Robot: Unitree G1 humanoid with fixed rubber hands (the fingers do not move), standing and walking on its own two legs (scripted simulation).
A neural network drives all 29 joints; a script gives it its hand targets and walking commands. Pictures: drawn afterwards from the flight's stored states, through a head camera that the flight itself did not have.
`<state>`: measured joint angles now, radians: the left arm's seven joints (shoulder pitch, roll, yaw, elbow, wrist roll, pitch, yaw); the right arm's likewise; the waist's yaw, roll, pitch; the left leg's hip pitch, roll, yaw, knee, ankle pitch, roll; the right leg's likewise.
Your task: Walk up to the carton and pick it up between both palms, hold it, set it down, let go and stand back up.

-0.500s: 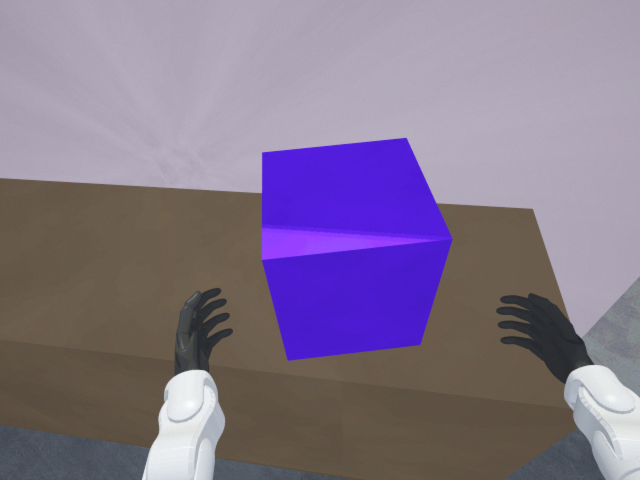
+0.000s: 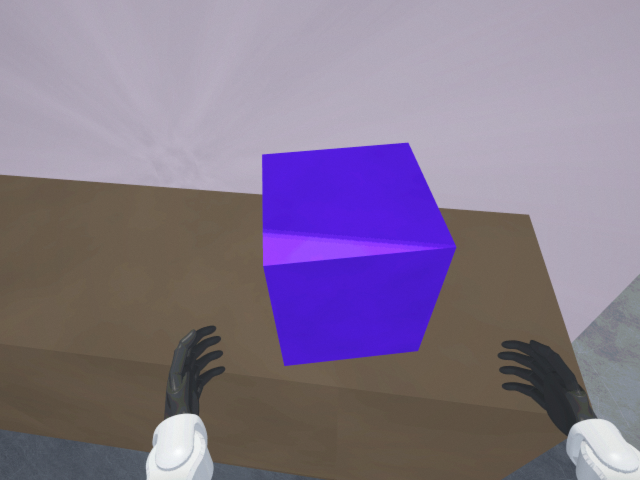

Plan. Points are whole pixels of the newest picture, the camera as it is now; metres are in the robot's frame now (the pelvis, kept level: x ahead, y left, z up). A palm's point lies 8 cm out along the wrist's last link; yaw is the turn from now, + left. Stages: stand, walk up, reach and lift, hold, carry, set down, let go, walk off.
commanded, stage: set down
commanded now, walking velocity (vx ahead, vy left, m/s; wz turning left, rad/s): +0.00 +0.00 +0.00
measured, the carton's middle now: (344, 258) +0.42 +0.02 +0.03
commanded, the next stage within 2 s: let go in 0.90 s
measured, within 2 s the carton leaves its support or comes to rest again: neither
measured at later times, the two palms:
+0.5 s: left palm (174, 436) +0.18 +0.22 -0.04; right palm (559, 421) +0.22 -0.25 -0.02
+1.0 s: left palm (167, 465) +0.16 +0.24 -0.08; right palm (551, 421) +0.22 -0.24 -0.02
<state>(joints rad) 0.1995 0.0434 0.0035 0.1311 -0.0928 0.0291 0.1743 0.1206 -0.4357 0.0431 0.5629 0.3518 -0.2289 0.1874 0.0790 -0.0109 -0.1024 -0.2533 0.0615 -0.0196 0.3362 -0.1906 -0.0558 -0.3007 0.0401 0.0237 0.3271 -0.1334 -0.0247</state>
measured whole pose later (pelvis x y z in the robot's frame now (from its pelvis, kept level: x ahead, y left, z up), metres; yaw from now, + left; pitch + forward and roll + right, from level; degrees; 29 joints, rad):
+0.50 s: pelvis +0.01 +0.00 +0.00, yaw +0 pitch +5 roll +0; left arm 0.26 0.13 0.00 0.27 -0.08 0.03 0.09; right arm 0.18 -0.38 0.04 0.56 0.26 -0.26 0.10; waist 0.07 -0.03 -0.07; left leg -0.21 0.06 -0.02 0.34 -0.21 -0.06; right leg -0.25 0.04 0.02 0.33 -0.16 -0.02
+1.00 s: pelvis +0.01 +0.01 +0.00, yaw +0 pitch +2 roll +0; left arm 0.26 0.20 0.00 0.40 -0.04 0.12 0.02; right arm 0.16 -0.31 0.02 0.57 0.13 -0.25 0.01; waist 0.05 -0.05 -0.01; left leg -0.15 0.05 -0.02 0.34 -0.22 -0.05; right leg -0.20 0.03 0.02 0.33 -0.17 -0.02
